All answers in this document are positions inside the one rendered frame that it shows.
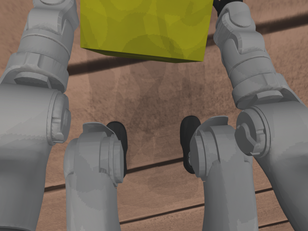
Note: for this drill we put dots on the robot right forearm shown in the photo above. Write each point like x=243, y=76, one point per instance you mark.
x=248, y=65

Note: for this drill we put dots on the right robot foot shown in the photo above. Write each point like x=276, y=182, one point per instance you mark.
x=187, y=128

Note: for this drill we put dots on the left robot thigh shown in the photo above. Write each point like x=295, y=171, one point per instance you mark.
x=91, y=190

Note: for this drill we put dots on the carton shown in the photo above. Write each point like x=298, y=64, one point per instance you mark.
x=173, y=31

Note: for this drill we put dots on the right robot hand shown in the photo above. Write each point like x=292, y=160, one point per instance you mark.
x=219, y=5

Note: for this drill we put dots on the robot left upper arm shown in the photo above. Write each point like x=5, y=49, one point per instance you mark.
x=32, y=120

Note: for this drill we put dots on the robot left forearm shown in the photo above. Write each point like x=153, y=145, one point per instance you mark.
x=45, y=46

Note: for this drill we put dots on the robot right upper arm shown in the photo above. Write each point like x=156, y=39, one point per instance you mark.
x=276, y=135

